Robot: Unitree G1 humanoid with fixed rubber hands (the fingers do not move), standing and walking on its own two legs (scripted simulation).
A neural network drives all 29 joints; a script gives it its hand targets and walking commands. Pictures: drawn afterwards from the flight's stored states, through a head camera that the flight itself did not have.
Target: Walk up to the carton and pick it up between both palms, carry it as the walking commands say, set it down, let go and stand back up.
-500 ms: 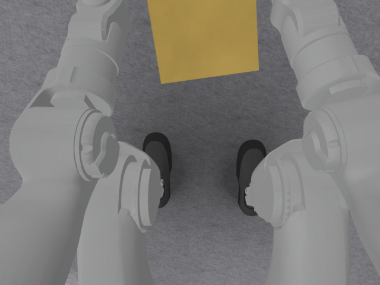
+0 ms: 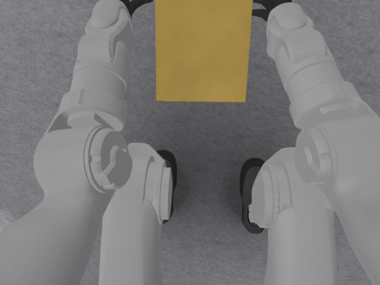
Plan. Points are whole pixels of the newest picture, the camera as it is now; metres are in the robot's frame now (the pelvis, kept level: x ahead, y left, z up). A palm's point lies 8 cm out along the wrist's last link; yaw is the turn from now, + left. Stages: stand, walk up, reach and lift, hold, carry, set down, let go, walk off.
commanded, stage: reach and lift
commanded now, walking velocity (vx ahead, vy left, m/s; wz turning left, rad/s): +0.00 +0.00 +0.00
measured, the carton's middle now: (194, 28) +0.53 +0.04 -0.24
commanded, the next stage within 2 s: none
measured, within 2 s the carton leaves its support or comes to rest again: neither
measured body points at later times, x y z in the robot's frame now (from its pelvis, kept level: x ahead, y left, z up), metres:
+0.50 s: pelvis -0.01 +0.00 +0.02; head +0.34 -0.01 +0.30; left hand +0.54 +0.14 -0.11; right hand +0.55 -0.10 -0.13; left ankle +0.11 +0.14 -0.32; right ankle +0.10 -0.12 -0.32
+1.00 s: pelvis +0.00 +0.01 +0.05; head +0.34 +0.00 +0.35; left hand +0.53 +0.15 -0.06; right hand +0.55 -0.08 -0.08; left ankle +0.11 +0.14 -0.32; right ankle +0.10 -0.12 -0.32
